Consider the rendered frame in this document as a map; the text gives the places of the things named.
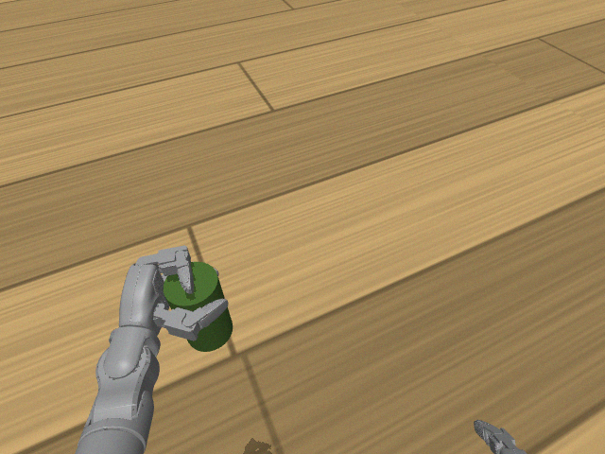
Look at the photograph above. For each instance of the can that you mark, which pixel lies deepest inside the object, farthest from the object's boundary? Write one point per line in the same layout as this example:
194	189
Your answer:
207	289

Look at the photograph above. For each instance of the right robot hand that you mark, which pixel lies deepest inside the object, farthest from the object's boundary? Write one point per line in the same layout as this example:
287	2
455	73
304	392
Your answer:
499	440

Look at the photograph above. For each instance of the left robot arm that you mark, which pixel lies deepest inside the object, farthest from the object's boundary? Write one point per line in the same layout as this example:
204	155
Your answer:
120	418

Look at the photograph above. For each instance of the left robot hand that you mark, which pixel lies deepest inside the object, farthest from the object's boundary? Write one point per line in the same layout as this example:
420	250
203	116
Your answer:
143	302

